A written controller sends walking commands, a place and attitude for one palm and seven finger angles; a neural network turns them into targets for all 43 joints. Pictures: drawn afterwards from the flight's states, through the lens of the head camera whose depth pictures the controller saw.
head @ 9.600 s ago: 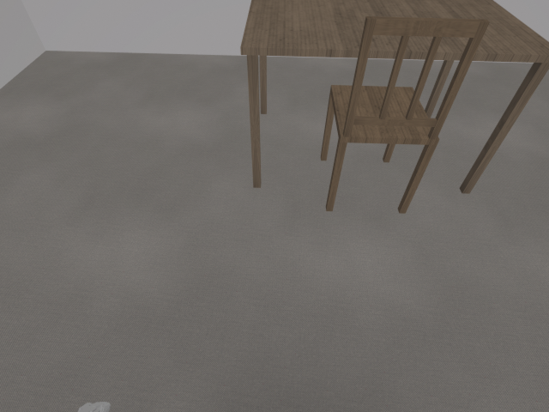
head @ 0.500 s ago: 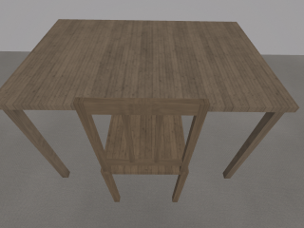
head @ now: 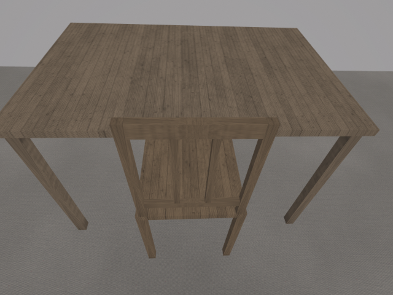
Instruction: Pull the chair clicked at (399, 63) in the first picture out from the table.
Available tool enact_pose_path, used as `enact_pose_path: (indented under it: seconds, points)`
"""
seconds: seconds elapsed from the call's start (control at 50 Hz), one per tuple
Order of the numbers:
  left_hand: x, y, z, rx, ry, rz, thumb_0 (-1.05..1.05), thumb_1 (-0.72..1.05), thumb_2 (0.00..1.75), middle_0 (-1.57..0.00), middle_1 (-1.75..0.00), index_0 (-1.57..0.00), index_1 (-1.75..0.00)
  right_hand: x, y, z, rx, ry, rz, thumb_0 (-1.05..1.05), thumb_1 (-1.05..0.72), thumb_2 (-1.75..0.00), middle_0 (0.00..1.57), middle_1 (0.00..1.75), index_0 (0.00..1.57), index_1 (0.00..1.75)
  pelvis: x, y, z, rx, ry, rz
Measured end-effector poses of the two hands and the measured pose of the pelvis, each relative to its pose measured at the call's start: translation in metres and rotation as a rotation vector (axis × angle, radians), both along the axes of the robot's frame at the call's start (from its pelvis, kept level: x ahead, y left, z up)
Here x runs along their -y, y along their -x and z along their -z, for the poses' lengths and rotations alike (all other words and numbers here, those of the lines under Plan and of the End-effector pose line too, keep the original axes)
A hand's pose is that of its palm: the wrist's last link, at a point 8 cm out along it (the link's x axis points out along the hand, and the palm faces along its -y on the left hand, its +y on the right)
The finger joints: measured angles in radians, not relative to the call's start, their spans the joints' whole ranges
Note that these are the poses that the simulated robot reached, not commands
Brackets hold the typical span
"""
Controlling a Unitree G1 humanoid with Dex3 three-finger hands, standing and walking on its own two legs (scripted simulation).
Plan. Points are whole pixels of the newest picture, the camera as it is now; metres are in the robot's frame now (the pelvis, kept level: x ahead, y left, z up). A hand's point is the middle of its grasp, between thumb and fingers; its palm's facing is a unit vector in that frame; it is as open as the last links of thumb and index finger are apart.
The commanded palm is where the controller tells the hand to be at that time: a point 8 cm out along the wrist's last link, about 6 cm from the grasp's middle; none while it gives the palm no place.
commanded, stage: look again from close up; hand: left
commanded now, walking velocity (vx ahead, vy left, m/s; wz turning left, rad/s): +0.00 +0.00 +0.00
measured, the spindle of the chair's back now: (175, 173) +0.44 +0.08 -0.08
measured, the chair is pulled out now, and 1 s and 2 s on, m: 0.00 0.00 0.00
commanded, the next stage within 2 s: raise the hand toward the chair's back in 0.34 s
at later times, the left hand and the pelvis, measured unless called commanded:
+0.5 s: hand out of the picture -0.01 +0.14 -0.16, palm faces +0.10 -0.98 -0.17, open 7.4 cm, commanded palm +0.10 +0.20 -0.07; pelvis +0.00 -0.01 +0.00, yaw +1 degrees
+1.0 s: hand out of the picture +0.12 +0.15 -0.06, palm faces +0.21 -0.98 -0.07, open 10.4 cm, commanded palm +0.12 +0.20 -0.05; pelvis -0.05 -0.06 -0.10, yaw +3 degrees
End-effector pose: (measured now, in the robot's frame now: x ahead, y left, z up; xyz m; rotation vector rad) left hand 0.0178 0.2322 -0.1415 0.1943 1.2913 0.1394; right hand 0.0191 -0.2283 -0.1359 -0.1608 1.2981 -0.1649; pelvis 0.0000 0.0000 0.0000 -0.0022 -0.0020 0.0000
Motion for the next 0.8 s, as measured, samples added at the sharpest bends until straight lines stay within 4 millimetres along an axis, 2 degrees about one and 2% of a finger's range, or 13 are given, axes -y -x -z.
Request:
enact_pose_path:
  seconds: [0.12, 0.26, 0.36, 0.46, 0.48, 0.5, 0.54, 0.58, 0.64, 0.68, 0.74, 0.8]
  points:
    - [0.001, 0.032, -0.002, -0.086, 0.002, -0.011, 0.00, 0.90, 0.90, -0.20, -0.29, -0.20, -0.30, -0.002, 0.012, 0.000, -0.035, -0.014, 0.002, 0.01, -0.92, -0.90, 0.20, 0.30, 0.20, 0.30, 0.000, 0.002, -0.003, -0.007, -0.008, 0.002]
    - [0.014, 0.065, -0.003, -0.177, 0.020, -0.038, 0.01, 0.90, 0.90, -0.20, -0.29, -0.20, -0.30, -0.002, 0.019, 0.002, -0.072, -0.023, 0.003, 0.01, -0.92, -0.90, 0.20, 0.30, 0.20, 0.30, 0.004, 0.000, -0.004, -0.002, -0.012, 0.002]
    - [0.028, 0.074, -0.002, -0.204, 0.041, -0.054, 0.01, 0.90, 0.90, -0.20, -0.29, -0.20, -0.30, 0.000, 0.020, 0.002, -0.088, -0.025, 0.000, 0.01, -0.92, -0.90, 0.20, 0.30, 0.20, 0.30, 0.008, -0.002, -0.004, 0.003, -0.014, -0.001]
    - [0.041, 0.073, 0.000, -0.200, 0.057, -0.057, 0.01, 0.90, 0.90, -0.20, -0.29, -0.20, -0.30, 0.005, 0.018, 0.003, -0.095, -0.023, -0.007, 0.01, -0.92, -0.90, 0.20, 0.30, 0.20, 0.30, 0.012, -0.003, -0.004, 0.003, -0.007, -0.005]
    - [0.042, 0.061, -0.004, -0.150, 0.062, -0.089, 0.01, 0.90, 0.90, -0.20, -0.29, -0.20, -0.30, 0.008, 0.014, 0.002, -0.065, -0.017, -0.004, 0.01, -0.92, -0.90, 0.20, 0.30, 0.20, 0.30, 0.013, -0.002, -0.003, -0.001, -0.004, -0.012]
    - [0.040, 0.038, -0.014, -0.027, 0.051, -0.112, 0.01, 0.90, 0.89, -0.20, -0.29, -0.20, -0.30, 0.011, 0.008, -0.001, -0.002, -0.002, -0.008, 0.02, -0.92, -0.90, 0.20, 0.30, 0.20, 0.30, 0.014, -0.001, -0.002, -0.005, -0.007, -0.014]
    - [0.020, -0.001, -0.040, 0.204, -0.067, -0.131, 0.05, 0.95, 0.89, -0.20, -0.29, -0.20, -0.30, 0.019, -0.011, -0.005, 0.151, 0.014, 0.006, 0.02, -0.92, -0.90, 0.20, 0.30, 0.20, 0.30, 0.018, 0.000, 0.002, -0.018, -0.020, -0.018]
    - [0.009, -0.044, -0.072, 0.455, -0.107, -0.137, 0.07, 0.96, 0.88, -0.20, -0.29, -0.20, -0.30, 0.027, -0.033, -0.009, 0.289, 0.027, -0.003, 0.02, -0.92, -0.90, 0.20, 0.30, 0.20, 0.30, 0.021, 0.004, 0.007, -0.029, -0.017, -0.040]
    - [0.013, -0.107, -0.117, 0.835, -0.096, -0.068, 0.06, 0.92, 0.86, -0.19, -0.28, -0.19, -0.29, 0.041, -0.072, -0.015, 0.470, 0.056, -0.055, 0.02, -0.91, -0.90, 0.20, 0.30, 0.20, 0.30, 0.026, 0.012, 0.018, -0.076, -0.001, -0.059]
    - [0.026, -0.137, -0.133, 1.056, -0.027, -0.017, 0.05, 0.87, 0.85, -0.18, -0.28, -0.18, -0.28, 0.050, -0.097, -0.019, 0.573, 0.075, -0.081, 0.01, -0.91, -0.90, 0.20, 0.30, 0.20, 0.30, 0.030, 0.018, 0.030, -0.126, 0.002, -0.048]
    - [0.051, -0.151, -0.134, 1.283, 0.123, 0.067, 0.03, 0.79, 0.83, -0.18, -0.27, -0.17, -0.27, 0.062, -0.130, -0.025, 0.698, 0.096, -0.108, 0.01, -0.90, -0.90, 0.20, 0.30, 0.20, 0.30, 0.038, 0.027, 0.051, -0.187, -0.001, -0.028]
    - [0.065, -0.138, -0.111, 1.302, 0.197, 0.100, 0.02, 0.70, 0.80, -0.17, -0.26, -0.17, -0.27, 0.068, -0.157, -0.030, 0.782, 0.108, -0.130, 0.01, -0.90, -0.90, 0.20, 0.30, 0.20, 0.30, 0.046, 0.034, 0.070, -0.211, -0.006, -0.023]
